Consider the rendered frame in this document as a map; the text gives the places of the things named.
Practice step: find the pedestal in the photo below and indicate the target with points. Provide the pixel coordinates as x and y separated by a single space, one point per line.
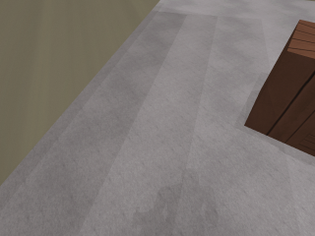
285 106

